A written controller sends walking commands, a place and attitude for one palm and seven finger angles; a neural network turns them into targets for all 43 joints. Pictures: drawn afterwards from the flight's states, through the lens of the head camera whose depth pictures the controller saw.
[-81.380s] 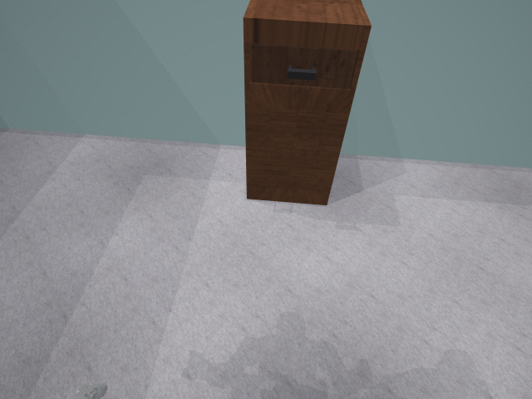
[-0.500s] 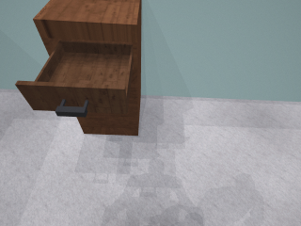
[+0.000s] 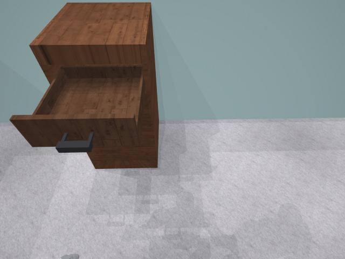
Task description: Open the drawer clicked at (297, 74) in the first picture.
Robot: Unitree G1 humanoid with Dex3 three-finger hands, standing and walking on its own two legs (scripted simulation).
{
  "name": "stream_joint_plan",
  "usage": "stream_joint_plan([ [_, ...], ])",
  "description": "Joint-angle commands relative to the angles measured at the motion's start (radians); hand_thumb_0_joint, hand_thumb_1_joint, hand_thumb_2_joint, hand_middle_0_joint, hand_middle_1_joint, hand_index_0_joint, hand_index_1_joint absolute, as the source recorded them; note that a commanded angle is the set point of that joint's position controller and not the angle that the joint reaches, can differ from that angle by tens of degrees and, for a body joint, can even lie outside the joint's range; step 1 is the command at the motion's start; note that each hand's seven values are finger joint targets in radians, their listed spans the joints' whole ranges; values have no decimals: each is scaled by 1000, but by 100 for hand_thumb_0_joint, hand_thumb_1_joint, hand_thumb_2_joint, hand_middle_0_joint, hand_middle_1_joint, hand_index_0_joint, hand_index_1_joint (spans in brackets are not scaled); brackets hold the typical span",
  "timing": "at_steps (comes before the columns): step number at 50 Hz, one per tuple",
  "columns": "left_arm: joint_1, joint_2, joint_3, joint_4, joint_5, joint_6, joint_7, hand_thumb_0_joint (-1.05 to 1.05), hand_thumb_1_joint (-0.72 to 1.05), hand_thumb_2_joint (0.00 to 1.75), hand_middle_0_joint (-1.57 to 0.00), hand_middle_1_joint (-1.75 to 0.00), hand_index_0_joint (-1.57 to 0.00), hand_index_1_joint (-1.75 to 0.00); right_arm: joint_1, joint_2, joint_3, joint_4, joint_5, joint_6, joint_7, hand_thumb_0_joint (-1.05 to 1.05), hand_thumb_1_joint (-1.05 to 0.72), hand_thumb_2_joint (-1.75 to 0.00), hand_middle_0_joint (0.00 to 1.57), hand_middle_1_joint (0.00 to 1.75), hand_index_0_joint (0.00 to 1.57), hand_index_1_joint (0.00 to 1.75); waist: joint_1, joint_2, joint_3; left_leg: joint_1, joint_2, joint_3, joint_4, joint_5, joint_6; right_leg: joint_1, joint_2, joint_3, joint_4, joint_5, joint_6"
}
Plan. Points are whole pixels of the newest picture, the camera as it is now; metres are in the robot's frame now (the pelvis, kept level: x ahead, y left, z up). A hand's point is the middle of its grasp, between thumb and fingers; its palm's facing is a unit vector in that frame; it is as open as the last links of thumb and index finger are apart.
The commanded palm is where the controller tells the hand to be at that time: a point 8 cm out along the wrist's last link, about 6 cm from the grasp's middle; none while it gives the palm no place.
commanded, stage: let the arm hang, fingers relaxed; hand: left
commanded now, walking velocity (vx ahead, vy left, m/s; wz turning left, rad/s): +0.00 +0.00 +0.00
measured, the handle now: (76, 141) +0.46 +0.33 -0.05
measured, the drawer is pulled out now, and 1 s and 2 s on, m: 0.30 0.30 0.30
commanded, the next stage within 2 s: look to check the result in 0.04 s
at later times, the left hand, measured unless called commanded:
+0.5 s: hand out of the picture +0.09 +0.23 -0.16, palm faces -0.02 -0.94 -0.33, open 7.4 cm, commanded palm none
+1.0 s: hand out of the picture +0.11 +0.22 -0.16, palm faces -0.04 -0.95 -0.32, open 7.4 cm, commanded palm none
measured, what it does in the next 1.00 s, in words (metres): stands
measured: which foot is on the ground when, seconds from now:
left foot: down 0.00-1.00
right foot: down 0.00-1.00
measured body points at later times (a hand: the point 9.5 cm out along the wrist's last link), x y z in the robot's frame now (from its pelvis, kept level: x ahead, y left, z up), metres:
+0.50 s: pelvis +0.02 -0.01 +0.00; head +0.05 -0.01 +0.45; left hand +0.09 +0.28 -0.14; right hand +0.09 -0.28 -0.15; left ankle +0.01 +0.11 -0.75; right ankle -0.01 -0.08 -0.75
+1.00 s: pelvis +0.03 -0.01 +0.00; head +0.05 -0.01 +0.45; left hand +0.11 +0.27 -0.14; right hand +0.09 -0.30 -0.14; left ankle +0.01 +0.11 -0.75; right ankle -0.01 -0.08 -0.75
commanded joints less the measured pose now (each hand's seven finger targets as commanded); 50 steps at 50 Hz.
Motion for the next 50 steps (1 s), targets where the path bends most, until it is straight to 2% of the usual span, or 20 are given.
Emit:
stream_joint_plan([
  [1, -4, 203, 43, -40, -1, -15, 13, 0, 90, 90, -20, -30, -20, -30, -16, -169, -33, -49, 3, -17, -14, 0, -90, -90, 20, 30, 20, 30, 6, 3, -50, 32, 139, -124, -40, 120, 11, -3, -167, 146, -67, 182, 9],
  [7, -1, 198, 43, -32, -5, -17, 15, 0, 90, 90, -20, -30, -20, -30, -10, -170, -30, -45, 2, -18, -19, 0, -90, -90, 20, 30, 20, 30, 0, 19, -95, 64, 142, -116, -28, 171, 5, 37, -176, 143, -64, 265, 7],
  [15, 13, 188, 42, -21, -8, -17, 18, 0, 90, 90, -20, -30, -20, -30, -5, -165, -31, -41, 4, -14, -24, 0, -90, -90, 20, 30, 20, 30, 0, 6, -77, 74, 142, -109, -23, 182, 3, 34, -177, 140, -67, 310, 9],
  [20, 14, 186, 42, -20, -8, -16, 19, 0, 90, 90, -20, -30, -20, -30, 5, -164, -33, -42, 5, -12, -26, 0, -90, -90, 20, 30, 20, 30, -3, -11, -78, 80, 143, -108, -22, 181, 4, 35, -174, 140, -66, 317, 10],
  [22, 16, 185, 42, -21, -7, -16, 20, 0, 90, 90, -20, -30, -20, -30, 4, -160, -34, -41, 4, -11, -26, 0, -90, -90, 20, 30, 20, 30, -3, 1, -79, 84, 143, -105, -17, 187, 5, 35, -176, 138, -64, 325, 10],
  [26, 20, 191, 45, -25, -6, -17, 21, 0, 90, 90, -20, -30, -20, -30, 0, -164, -37, -46, 6, -10, -27, 0, -90, -90, 20, 30, 20, 30, -1, -29, -72, 89, 143, -103, -11, 198, 8, 27, -171, 140, -63, 346, 13],
  [27, 16, 186, 43, -23, -7, -16, 22, 0, 90, 90, -20, -30, -20, -30, 5, -161, -37, -44, 4, -10, -27, 0, -90, -90, 20, 30, 20, 30, -4, -10, -78, 90, 144, -103, -14, 200, 7, 35, -175, 140, -62, 345, 10],
  [36, 14, 195, 46, -31, -5, -17, 20, 0, 90, 90, -20, -30, -20, -30, -11, -164, -37, -50, 6, -9, -26, 0, -90, -90, 20, 30, 20, 30, 0, -29, -65, 90, 141, -100, -16, 179, 6, 24, -170, 145, -69, 327, 15],
  [38, 7, 193, 44, -29, -6, -16, 21, 0, 90, 90, -20, -30, -20, -30, -8, -162, -37, -46, 3, -9, -25, 0, -90, -90, 20, 30, 20, 30, -2, -11, -63, 85, 141, -98, -18, 183, 5, 33, -175, 144, -67, 339, 15],
  [41, 9, 198, 47, -34, -5, -18, 20, 0, 90, 90, -20, -30, -20, -30, -11, -168, -37, -50, 6, -10, -26, 0, -90, -90, 20, 30, 20, 30, 0, -16, -82, 95, 142, -96, -15, 187, 5, 38, -170, 147, -67, 340, 15],
  [42, 5, 194, 45, -32, -7, -17, 20, 0, 90, 90, -20, -30, -20, -30, -12, -165, -36, -47, 3, -9, -26, 0, -90, -90, 20, 30, 20, 30, -2, 4, -71, 89, 143, -96, -16, 184, 4, 37, -176, 147, -69, 336, 15],
  [46, 7, 201, 47, -34, -6, -18, 19, 0, 90, 90, -20, -30, -20, -30, -12, -171, -36, -51, 5, -11, -26, 0, -90, -90, 20, 30, 20, 30, 0, -12, -84, 98, 144, -96, -15, 192, 4, 40, -172, 147, -68, 343, 16],
  [50, -4, 199, 44, -32, -9, -17, 19, 0, 90, 90, -20, -30, -20, -30, -7, -174, -35, -48, 3, -11, -26, 0, -90, -90, 20, 30, 20, 30, -2, 1, -75, 86, 144, -98, -22, 188, 1, 49, -174, 148, -68, 347, 13],
])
